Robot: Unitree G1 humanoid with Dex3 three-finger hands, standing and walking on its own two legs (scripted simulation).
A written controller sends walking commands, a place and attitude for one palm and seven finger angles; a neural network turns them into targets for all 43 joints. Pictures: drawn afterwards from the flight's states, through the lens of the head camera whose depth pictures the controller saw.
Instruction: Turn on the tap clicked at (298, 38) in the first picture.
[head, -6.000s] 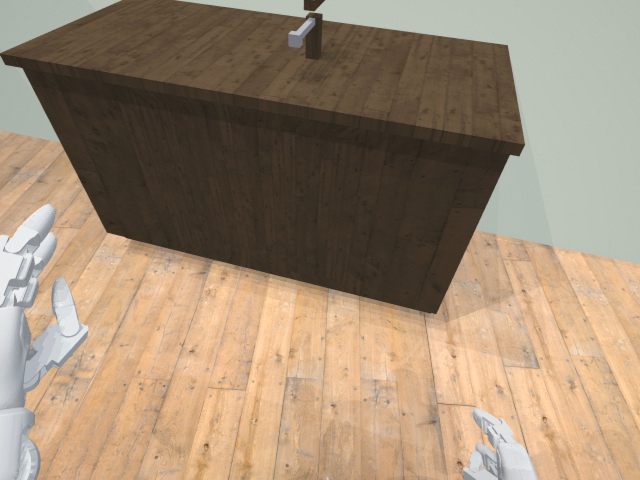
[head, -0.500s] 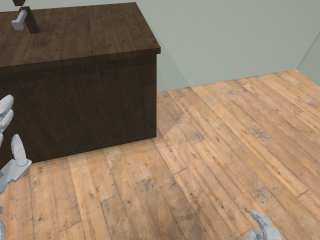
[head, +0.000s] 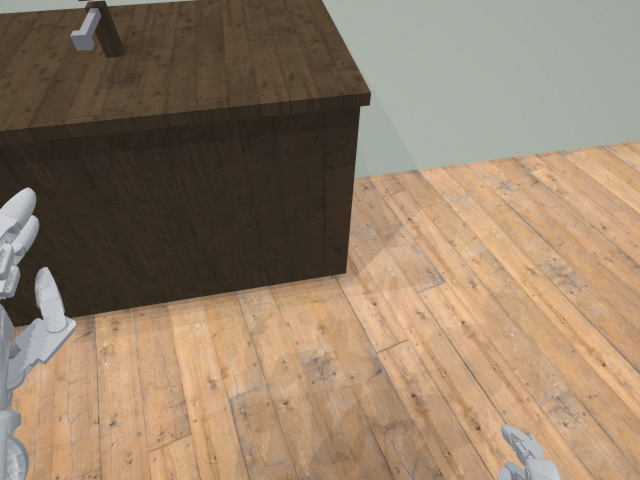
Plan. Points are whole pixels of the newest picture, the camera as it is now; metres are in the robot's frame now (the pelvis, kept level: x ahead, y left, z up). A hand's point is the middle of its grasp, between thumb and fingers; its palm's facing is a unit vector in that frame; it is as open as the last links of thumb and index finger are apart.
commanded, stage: take the last steps up to it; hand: left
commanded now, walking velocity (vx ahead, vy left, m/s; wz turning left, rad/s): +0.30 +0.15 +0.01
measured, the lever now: (82, 40) +0.81 +0.53 +0.15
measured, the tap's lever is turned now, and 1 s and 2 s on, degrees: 0 0 0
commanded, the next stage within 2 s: come to a stop and stand still in 1.44 s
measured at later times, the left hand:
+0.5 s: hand (91, 226) +0.32 +0.27 +0.17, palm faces +0.38 -0.79 -0.48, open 7.4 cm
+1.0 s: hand (78, 148) +0.44 +0.34 +0.18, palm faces +0.40 -0.78 -0.48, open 7.4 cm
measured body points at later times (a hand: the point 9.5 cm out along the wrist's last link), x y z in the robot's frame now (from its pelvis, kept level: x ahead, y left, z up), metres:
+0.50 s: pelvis +0.10 +0.04 +0.01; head +0.15 +0.02 +0.46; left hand +0.29 +0.31 +0.20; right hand +0.25 -0.21 -0.11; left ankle +0.15 +0.20 -0.67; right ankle +0.07 -0.06 -0.73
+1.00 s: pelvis +0.22 +0.11 -0.01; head +0.24 +0.08 +0.44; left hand +0.41 +0.38 +0.20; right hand +0.37 -0.10 -0.13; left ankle +0.21 +0.21 -0.71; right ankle +0.24 +0.01 -0.73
